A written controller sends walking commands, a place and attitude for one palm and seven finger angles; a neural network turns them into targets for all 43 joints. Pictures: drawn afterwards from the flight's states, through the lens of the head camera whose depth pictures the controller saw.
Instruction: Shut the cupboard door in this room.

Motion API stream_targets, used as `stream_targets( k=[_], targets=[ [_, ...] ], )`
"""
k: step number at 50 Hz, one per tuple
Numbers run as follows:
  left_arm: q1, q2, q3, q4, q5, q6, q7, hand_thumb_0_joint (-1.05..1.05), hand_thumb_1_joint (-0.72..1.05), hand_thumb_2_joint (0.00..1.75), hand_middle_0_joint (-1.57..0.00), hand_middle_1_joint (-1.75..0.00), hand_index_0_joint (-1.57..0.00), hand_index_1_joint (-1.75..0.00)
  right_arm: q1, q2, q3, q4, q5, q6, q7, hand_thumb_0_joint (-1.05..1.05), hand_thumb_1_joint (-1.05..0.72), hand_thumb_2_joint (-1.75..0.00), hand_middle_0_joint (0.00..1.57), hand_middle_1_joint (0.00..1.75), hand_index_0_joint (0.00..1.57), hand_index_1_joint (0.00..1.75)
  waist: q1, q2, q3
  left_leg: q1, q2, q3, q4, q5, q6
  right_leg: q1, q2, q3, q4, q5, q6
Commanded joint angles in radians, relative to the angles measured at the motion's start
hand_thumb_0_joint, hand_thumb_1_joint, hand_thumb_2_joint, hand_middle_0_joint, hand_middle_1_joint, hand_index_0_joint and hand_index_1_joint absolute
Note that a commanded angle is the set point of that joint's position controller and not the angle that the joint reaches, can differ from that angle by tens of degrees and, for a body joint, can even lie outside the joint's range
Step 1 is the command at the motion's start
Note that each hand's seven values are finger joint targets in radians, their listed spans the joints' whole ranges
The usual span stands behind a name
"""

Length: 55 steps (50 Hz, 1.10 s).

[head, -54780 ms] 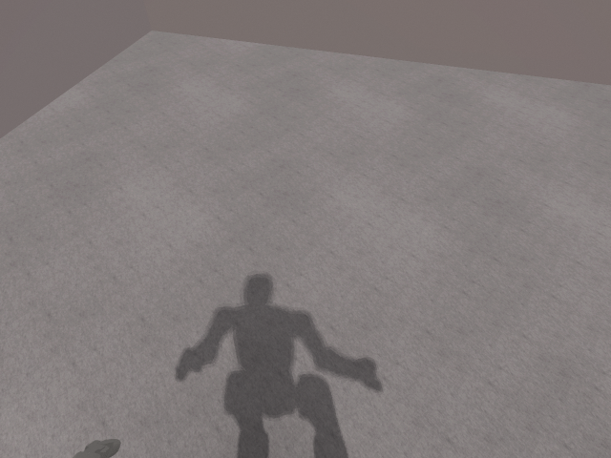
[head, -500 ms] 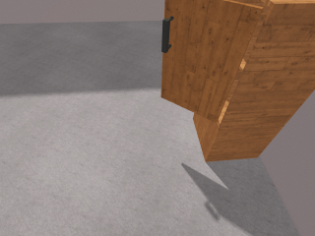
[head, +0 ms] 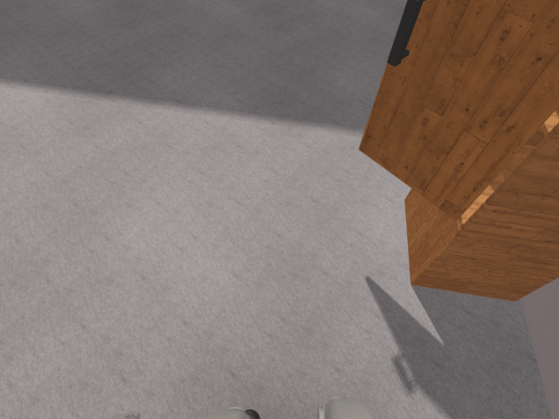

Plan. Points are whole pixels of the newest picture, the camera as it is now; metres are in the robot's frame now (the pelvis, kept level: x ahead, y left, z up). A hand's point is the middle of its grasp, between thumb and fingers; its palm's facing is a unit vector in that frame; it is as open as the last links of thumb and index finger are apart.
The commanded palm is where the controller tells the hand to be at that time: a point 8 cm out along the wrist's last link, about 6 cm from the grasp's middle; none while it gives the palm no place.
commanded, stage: walk to a spot facing it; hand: left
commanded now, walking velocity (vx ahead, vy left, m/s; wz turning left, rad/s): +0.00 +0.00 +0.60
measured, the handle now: (409, 29) +0.87 -0.26 +0.09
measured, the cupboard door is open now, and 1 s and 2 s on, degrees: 51 51 51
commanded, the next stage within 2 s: turn to face it in 1.38 s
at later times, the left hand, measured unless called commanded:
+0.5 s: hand out of the picture +0.00 +0.16 -0.15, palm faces +0.33 -0.90 -0.29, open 7.4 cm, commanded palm none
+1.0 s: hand out of the picture +0.05 +0.25 -0.14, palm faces +0.56 -0.79 -0.24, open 7.4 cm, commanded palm none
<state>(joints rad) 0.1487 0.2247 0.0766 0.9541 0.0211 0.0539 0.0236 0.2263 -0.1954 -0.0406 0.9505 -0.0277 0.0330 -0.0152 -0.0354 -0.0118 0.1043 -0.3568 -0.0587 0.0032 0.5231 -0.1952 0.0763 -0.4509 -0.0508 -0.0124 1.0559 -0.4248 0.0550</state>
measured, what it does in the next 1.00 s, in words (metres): steps on the spot, turning left: right foot, then left foot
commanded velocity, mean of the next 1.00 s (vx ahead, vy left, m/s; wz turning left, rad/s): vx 0.16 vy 0.00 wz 0.57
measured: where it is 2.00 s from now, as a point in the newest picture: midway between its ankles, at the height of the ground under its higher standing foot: (220, 392)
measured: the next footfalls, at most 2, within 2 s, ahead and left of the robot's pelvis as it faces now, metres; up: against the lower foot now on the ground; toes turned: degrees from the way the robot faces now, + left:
right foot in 0.26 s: +0.05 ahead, -0.17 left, +0.00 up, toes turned +13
left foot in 0.64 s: -0.03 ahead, +0.09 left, +0.00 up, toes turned +31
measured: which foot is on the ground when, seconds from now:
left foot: down 0.00-0.26, up 0.28-0.62, down 0.64-1.00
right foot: up 0.00-0.24, down 0.26-0.64, up 0.66-1.00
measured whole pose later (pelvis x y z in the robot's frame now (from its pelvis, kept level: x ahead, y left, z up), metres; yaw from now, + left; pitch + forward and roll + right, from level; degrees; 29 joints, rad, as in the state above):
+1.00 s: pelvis +0.07 +0.01 +0.00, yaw +36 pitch +1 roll +1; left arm 0.14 0.24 0.07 0.87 0.02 0.01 -0.03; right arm 0.34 -0.19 -0.03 0.96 -0.03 -0.01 0.00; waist -0.03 -0.01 0.07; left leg -0.08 -0.04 -0.08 0.40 -0.33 0.02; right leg -0.52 -0.08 -0.03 0.74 -0.25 0.07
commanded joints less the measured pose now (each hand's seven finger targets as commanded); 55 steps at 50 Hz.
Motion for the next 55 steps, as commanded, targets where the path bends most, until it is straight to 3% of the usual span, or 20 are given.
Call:
stream_targets(
  k=[1, 8, 11, 13, 14, 16, 18, 21, 27, 30, 31, 32, 33, 35, 39, 48, 51, 52, 53, 55],
  targets=[
    [0.009, 0.081, 0.016, -0.094, 0.004, -0.031, -0.003, 0.00, 0.90, 0.90, -0.20, -0.30, -0.20, -0.30, 0.066, -0.214, -0.059, -0.049, -0.002, -0.018, -0.014, 0.00, -0.90, -0.90, 0.20, 0.30, 0.20, 0.30, -0.005, 0.104, -0.182, 0.224, 0.263, -0.391, -0.219, 0.126, 0.091, -0.076, 0.005, 0.038, -0.068, 0.023, 0.012],
    [0.033, 0.086, 0.012, -0.123, -0.002, -0.027, 0.004, 0.00, 0.90, 0.90, -0.20, -0.30, -0.20, -0.30, 0.023, -0.230, -0.080, -0.077, -0.008, 0.005, -0.002, 0.00, -0.90, -0.90, 0.20, 0.30, 0.20, 0.30, 0.007, 0.175, -0.173, 0.120, 0.214, -0.457, -0.204, 0.071, 0.074, 0.094, 0.067, 0.024, -0.332, 0.006, -0.003],
    [0.162, 0.139, 0.025, -0.101, -0.002, -0.036, 0.011, 0.00, 0.90, 0.90, -0.20, -0.30, -0.20, -0.30, -0.037, -0.201, -0.082, -0.106, 0.007, 0.013, 0.006, 0.00, -0.90, -0.90, 0.20, 0.30, 0.20, 0.30, 0.074, 0.120, -0.184, -0.084, 0.119, -0.409, -0.118, -0.059, 0.001, 0.388, 0.051, 0.043, -0.662, 0.150, -0.023],
    [0.102, 0.255, 0.039, -0.132, 0.019, -0.042, 0.020, 0.00, 0.90, 0.90, -0.20, -0.30, -0.20, -0.30, -0.027, -0.126, -0.082, -0.127, 0.007, 0.013, 0.014, 0.00, -0.90, -0.90, 0.20, 0.30, 0.20, 0.30, 0.066, -0.253, -0.079, -0.320, -0.081, -0.096, 0.441, -0.362, -0.124, 0.310, -0.424, 0.499, -0.908, -0.063, -0.217],
    [0.012, 0.238, 0.030, -0.156, 0.008, -0.039, 0.022, 0.00, 0.90, 0.90, -0.20, -0.30, -0.20, -0.30, -0.001, -0.156, -0.085, -0.121, -0.008, 0.022, 0.022, 0.00, -0.90, -0.90, 0.20, 0.30, 0.20, 0.30, 0.013, -0.134, -0.065, -0.253, -0.012, -0.122, 0.635, -0.340, -0.108, 0.157, -0.415, 0.413, -0.873, -0.052, -0.240],
    [-0.052, 0.155, 0.018, -0.164, 0.006, -0.053, 0.025, 0.00, 0.90, 0.90, -0.20, -0.30, -0.20, -0.30, 0.028, -0.141, -0.081, -0.100, -0.002, 0.027, 0.033, 0.00, -0.90, -0.90, 0.20, 0.30, 0.20, 0.30, -0.029, -0.166, -0.072, -0.270, 0.043, -0.103, 0.738, -0.246, -0.114, 0.194, -0.295, 0.254, -0.787, 0.175, -0.202],
    [-0.013, 0.140, 0.010, -0.155, 0.006, -0.065, 0.021, 0.00, 0.90, 0.90, -0.20, -0.30, -0.20, -0.30, -0.002, -0.124, -0.067, -0.104, 0.005, 0.024, 0.042, 0.00, -0.90, -0.90, 0.20, 0.30, 0.20, 0.30, -0.019, -0.151, -0.073, -0.253, 0.055, -0.046, 0.708, -0.202, -0.135, 0.265, -0.239, 0.099, -0.698, 0.500, -0.184],
    [0.104, 0.168, 0.023, -0.122, 0.008, -0.069, 0.023, 0.00, 0.90, 0.90, -0.20, -0.30, -0.20, -0.30, -0.089, -0.107, -0.052, -0.133, 0.012, 0.022, 0.044, 0.00, -0.90, -0.90, 0.20, 0.30, 0.20, 0.30, 0.041, -0.155, -0.105, -0.240, 0.064, 0.003, 0.558, -0.242, -0.141, 0.404, -0.264, 0.048, -0.635, 0.737, -0.178],
    [0.181, 0.209, 0.042, -0.104, 0.016, -0.060, 0.017, 0.00, 0.90, 0.90, -0.20, -0.30, -0.20, -0.30, -0.152, -0.092, -0.035, -0.153, 0.018, 0.015, 0.045, 0.00, -0.90, -0.90, 0.20, 0.30, 0.20, 0.30, 0.077, -0.244, -0.123, -0.107, 0.059, 0.075, 0.271, -0.284, -0.115, 0.442, -0.293, -0.002, -0.581, 0.800, -0.162],
    [0.168, 0.215, 0.047, -0.101, 0.007, -0.059, 0.003, 0.00, 0.90, 0.90, -0.20, -0.30, -0.20, -0.30, -0.074, -0.117, -0.036, -0.135, 0.013, -0.004, 0.042, 0.00, -0.90, -0.90, 0.20, 0.30, 0.20, 0.30, 0.034, -0.192, -0.160, 0.117, 0.034, 0.117, 0.010, -0.172, -0.089, 0.347, -0.278, -0.059, -0.505, 0.540, -0.106],
    [0.159, 0.195, 0.043, -0.105, 0.000, -0.058, -0.004, 0.00, 0.90, 0.90, -0.20, -0.30, -0.20, -0.30, 0.008, -0.175, -0.050, -0.115, 0.010, -0.015, 0.044, 0.00, -0.90, -0.90, 0.20, 0.30, 0.20, 0.30, -0.013, -0.051, -0.203, 0.327, 0.091, 0.025, -0.127, -0.116, -0.061, 0.190, -0.240, -0.123, -0.333, 0.353, -0.060],
    [0.150, 0.118, 0.029, -0.152, -0.006, -0.056, -0.020, 0.00, 0.90, 0.90, -0.20, -0.30, -0.20, -0.30, 0.091, -0.316, -0.086, -0.099, -0.006, -0.022, 0.035, 0.00, -0.90, -0.90, 0.20, 0.30, 0.20, 0.30, -0.064, 0.318, -0.232, 0.534, 0.392, -0.392, -0.163, -0.005, 0.077, -0.154, -0.084, -0.199, -0.063, -0.152, 0.019],
    [0.007, 0.107, 0.008, -0.218, 0.009, -0.055, -0.021, 0.00, 0.90, 0.90, -0.20, -0.30, -0.20, -0.30, 0.205, -0.345, -0.092, -0.064, -0.004, -0.018, 0.026, 0.00, -0.90, -0.90, 0.20, 0.30, 0.20, 0.30, -0.127, 0.284, -0.180, 0.513, 0.494, -0.519, -0.203, 0.060, 0.182, -0.304, -0.062, -0.098, 0.061, -0.265, 0.006],
    [-0.082, 0.110, 0.018, -0.209, 0.008, -0.059, -0.020, 0.00, 0.90, 0.90, -0.20, -0.30, -0.20, -0.30, 0.163, -0.273, -0.069, -0.072, -0.005, -0.031, 0.007, 0.00, -0.90, -0.90, 0.20, 0.30, 0.20, 0.30, -0.093, 0.247, -0.076, 0.342, 0.395, -0.457, -0.230, -0.065, 0.142, -0.308, -0.090, -0.001, 0.124, -0.111, -0.006],
    [0.001, 0.106, 0.020, -0.145, 0.008, -0.062, -0.047, 0.00, 0.90, 0.90, -0.20, -0.30, -0.20, -0.30, 0.066, -0.217, -0.045, -0.099, 0.003, -0.062, -0.003, 0.00, -0.90, -0.90, 0.20, 0.30, 0.20, 0.30, -0.011, 0.144, -0.069, 0.306, 0.282, -0.294, -0.253, 0.042, 0.107, -0.246, -0.072, 0.000, 0.062, 0.091, 0.016],
    [-0.078, 0.083, 0.010, -0.182, 0.001, -0.075, -0.060, 0.00, 0.90, 0.90, -0.20, -0.30, -0.20, -0.30, 0.099, -0.203, -0.049, -0.050, -0.002, -0.073, 0.004, 0.00, -0.90, -0.90, 0.20, 0.30, 0.20, 0.30, -0.001, 0.148, -0.021, 0.197, 0.244, -0.264, -0.267, 0.010, 0.112, -0.047, -0.011, -0.044, -0.347, 0.200, 0.017],
    [0.092, 0.113, 0.027, -0.139, 0.002, -0.090, -0.053, 0.00, 0.90, 0.90, -0.20, -0.30, -0.20, -0.30, 0.047, -0.204, -0.050, -0.047, 0.003, -0.070, 0.003, 0.00, -0.90, -0.90, 0.20, 0.30, 0.20, 0.30, 0.095, 0.087, -0.057, 0.025, 0.205, -0.251, -0.116, 0.021, 0.069, 0.305, 0.029, -0.042, -0.500, 0.235, -0.010],
    [0.236, 0.169, 0.044, -0.095, 0.009, -0.105, -0.044, 0.00, 0.90, 0.90, -0.20, -0.30, -0.20, -0.30, 0.049, -0.168, -0.047, -0.051, 0.014, -0.075, 0.008, 0.00, -0.90, -0.90, 0.20, 0.30, 0.20, 0.30, 0.154, -0.047, -0.130, -0.119, 0.124, -0.191, 0.095, -0.046, 0.031, 0.557, -0.056, 0.054, -0.606, 0.150, -0.033],
    [0.356, 0.284, 0.069, -0.075, 0.021, -0.112, -0.028, 0.00, 0.90, 0.90, -0.20, -0.30, -0.20, -0.30, 0.106, -0.087, -0.033, -0.069, 0.026, -0.083, 0.013, 0.00, -0.90, -0.90, 0.20, 0.30, 0.20, 0.30, 0.189, -0.377, -0.262, -0.262, -0.037, -0.049, 0.464, -0.359, -0.030, 0.724, -0.374, 0.445, -0.767, -0.074, -0.129],
    [0.241, 0.238, 0.055, -0.096, 0.011, -0.100, -0.016, 0.00, 0.90, 0.90, -0.20, -0.30, -0.20, -0.30, 0.083, -0.113, -0.049, -0.075, 0.006, -0.068, 0.020, 0.00, -0.90, -0.90, 0.20, 0.30, 0.20, 0.30, 0.115, -0.314, -0.156, -0.352, 0.039, -0.101, 0.816, -0.337, -0.026, 0.469, -0.434, 0.604, -0.906, -0.397, -0.177]
  ],
)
